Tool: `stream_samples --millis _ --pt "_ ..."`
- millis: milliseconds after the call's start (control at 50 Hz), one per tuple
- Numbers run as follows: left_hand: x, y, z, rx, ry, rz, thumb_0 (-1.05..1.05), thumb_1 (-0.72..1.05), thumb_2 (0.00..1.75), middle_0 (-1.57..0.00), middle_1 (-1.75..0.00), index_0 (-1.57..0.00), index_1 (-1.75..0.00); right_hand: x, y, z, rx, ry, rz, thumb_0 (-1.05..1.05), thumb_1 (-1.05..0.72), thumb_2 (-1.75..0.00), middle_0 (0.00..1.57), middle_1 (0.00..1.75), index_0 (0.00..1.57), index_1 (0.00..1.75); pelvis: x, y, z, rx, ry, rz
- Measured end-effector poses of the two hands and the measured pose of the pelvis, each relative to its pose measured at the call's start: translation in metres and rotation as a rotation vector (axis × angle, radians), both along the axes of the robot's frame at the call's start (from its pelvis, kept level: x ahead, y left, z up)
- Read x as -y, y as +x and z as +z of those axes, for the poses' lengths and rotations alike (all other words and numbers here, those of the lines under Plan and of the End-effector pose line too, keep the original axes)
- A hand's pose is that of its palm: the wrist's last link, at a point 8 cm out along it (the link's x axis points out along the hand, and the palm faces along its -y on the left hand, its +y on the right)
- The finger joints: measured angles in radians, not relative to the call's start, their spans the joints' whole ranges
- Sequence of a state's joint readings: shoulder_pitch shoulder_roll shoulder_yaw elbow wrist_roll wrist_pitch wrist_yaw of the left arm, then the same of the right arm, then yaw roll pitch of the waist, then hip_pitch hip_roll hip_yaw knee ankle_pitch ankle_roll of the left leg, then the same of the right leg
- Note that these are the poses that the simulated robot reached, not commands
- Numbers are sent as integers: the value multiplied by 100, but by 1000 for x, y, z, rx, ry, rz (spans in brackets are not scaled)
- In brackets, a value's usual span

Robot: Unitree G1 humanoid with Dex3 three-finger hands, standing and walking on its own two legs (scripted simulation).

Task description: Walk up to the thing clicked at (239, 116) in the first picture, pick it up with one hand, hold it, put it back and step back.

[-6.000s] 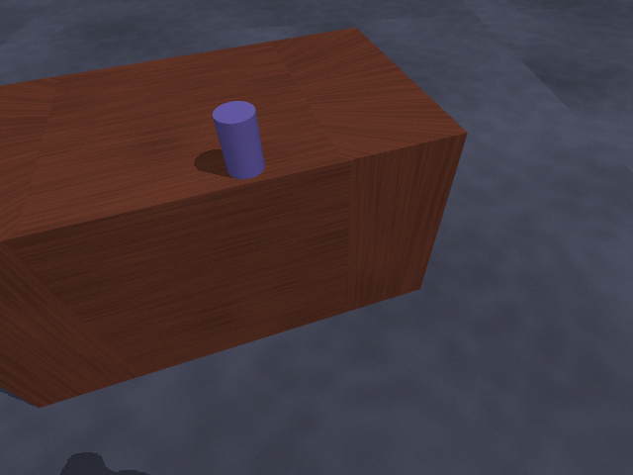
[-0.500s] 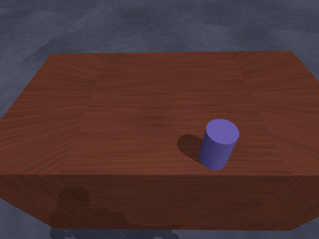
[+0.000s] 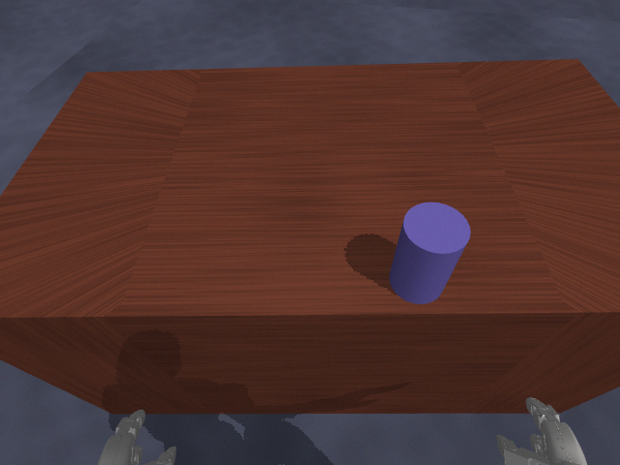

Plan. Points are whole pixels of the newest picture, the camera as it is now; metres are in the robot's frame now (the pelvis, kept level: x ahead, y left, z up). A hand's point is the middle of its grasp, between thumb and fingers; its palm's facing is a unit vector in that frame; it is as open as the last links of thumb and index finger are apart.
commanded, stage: rise first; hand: right
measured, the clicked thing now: (425, 255) +0.40 -0.14 +0.00
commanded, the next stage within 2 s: go down in 1.38 s
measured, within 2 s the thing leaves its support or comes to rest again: neither
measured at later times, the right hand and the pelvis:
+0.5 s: hand (546, 404) +0.20 -0.25 -0.02, palm faces +0.27 +0.90 -0.34, open 17.3 cm; pelvis +0.02 +0.00 +0.00, yaw -1 degrees
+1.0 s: hand (579, 399) +0.19 -0.25 +0.05, palm faces +0.28 +0.89 -0.36, open 17.5 cm; pelvis +0.01 +0.00 +0.00, yaw -1 degrees
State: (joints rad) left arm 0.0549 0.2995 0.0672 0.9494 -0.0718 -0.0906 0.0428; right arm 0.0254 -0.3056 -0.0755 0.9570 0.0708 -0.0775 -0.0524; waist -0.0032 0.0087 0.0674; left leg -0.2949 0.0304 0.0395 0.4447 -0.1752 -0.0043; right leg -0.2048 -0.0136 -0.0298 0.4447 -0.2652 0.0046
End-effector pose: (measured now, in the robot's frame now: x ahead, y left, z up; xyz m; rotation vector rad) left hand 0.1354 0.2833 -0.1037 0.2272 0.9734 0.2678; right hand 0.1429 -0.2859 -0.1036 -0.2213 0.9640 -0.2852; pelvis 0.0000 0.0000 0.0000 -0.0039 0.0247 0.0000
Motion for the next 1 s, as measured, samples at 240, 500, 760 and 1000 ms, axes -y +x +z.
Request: stream_samples --millis 240,500,760,1000 --pt "18 21 12 121 -21 -11 0 -2 19 -6 -7 -7 -6 5 15 49 219 -64 -2 1 4 -20 6 7 6 7 -1 14 2 -7 8 -10" --pt "35 45 27 251 -49 -69 0 -45 6 -6 -6 -7 -5 4 25 110 466 -132 27 0 50 -6 5 6 5 6 -1 22 3 37 6 -21" --pt "21 31 22 208 -27 -41 -1 -52 6 -6 -6 -6 -6 2 20 150 609 -183 80 -1 57 -4 5 6 5 6 -2 19 3 59 5 -24" --pt "27 30 24 238 -42 -43 -1 -54 7 -6 -6 -6 -7 1 11 177 722 -216 121 -1 56 -4 6 6 5 6 1 12 3 72 5 -26"
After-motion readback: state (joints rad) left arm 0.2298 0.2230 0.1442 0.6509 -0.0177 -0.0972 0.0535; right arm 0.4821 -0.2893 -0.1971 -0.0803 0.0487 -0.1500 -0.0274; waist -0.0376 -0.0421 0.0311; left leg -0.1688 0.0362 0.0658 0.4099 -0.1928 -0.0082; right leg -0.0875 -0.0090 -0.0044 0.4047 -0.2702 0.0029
